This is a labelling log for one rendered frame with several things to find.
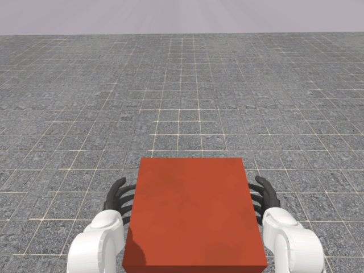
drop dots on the robot right forearm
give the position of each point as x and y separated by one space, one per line
295 249

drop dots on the robot left hand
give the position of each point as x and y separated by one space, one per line
114 200

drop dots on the robot right hand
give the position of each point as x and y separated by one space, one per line
268 199

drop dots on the robot left forearm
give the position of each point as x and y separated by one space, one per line
95 250

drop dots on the carton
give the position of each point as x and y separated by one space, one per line
193 215

